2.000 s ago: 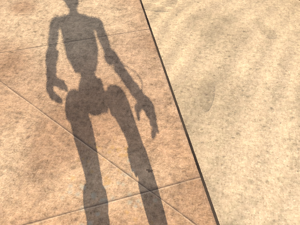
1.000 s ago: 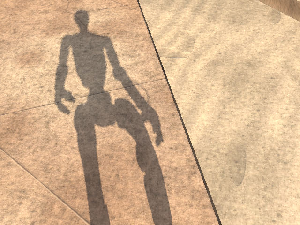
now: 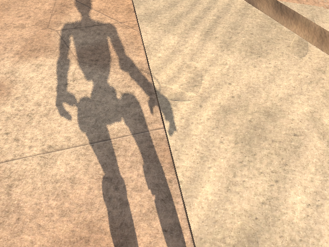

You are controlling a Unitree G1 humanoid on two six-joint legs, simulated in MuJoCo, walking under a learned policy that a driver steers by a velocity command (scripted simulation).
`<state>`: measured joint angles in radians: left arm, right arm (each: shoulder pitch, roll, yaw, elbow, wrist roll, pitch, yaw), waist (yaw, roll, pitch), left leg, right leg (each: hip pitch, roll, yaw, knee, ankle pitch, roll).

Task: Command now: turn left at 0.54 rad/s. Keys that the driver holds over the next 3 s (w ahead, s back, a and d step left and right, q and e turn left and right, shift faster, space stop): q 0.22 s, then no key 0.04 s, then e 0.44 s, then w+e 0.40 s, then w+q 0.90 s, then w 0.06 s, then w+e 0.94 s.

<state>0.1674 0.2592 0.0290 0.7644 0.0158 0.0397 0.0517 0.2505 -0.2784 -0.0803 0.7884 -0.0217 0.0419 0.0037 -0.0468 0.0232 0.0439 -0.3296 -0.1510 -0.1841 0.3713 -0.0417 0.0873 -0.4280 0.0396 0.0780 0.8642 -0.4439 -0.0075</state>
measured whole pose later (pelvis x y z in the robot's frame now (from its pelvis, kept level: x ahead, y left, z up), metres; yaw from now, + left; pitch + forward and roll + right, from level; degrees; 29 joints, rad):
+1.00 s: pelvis +0.02 -0.07 +0.01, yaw -7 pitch +0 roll +0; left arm 0.28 0.25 0.06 0.77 0.03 0.01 -0.02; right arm 0.18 -0.31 -0.05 0.80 -0.02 0.02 0.02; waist 0.02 0.07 0.03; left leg -0.35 0.04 0.04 0.94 -0.41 -0.01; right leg -0.14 0.12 0.01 0.42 -0.49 -0.27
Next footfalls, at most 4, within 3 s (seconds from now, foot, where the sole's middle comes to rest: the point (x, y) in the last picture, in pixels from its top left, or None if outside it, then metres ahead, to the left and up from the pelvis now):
0.12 right None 0.04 -0.13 -0.78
0.52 left None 0.00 0.07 -0.78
0.78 right None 0.03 -0.13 -0.78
1.38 left None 0.33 -0.01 -0.78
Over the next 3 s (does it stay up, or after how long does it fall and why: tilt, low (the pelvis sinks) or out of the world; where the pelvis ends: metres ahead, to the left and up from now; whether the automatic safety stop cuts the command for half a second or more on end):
stays up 1.04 -0.03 0.02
